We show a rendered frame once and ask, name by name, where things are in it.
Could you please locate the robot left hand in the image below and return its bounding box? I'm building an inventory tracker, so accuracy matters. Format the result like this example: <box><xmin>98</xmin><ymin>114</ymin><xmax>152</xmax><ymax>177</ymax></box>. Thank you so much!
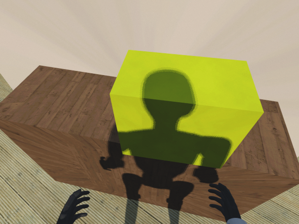
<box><xmin>56</xmin><ymin>189</ymin><xmax>90</xmax><ymax>224</ymax></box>

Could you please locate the pedestal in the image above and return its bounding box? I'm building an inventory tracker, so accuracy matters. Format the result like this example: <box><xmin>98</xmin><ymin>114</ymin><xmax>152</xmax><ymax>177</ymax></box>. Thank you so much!
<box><xmin>0</xmin><ymin>65</ymin><xmax>299</xmax><ymax>222</ymax></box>

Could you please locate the carton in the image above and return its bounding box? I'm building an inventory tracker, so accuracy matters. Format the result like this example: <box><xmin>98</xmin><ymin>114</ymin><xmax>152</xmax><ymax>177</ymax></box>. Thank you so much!
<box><xmin>110</xmin><ymin>50</ymin><xmax>264</xmax><ymax>169</ymax></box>

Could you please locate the robot right hand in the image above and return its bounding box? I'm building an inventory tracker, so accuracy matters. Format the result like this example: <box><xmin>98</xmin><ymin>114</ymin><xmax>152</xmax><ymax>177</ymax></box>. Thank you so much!
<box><xmin>208</xmin><ymin>183</ymin><xmax>241</xmax><ymax>223</ymax></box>

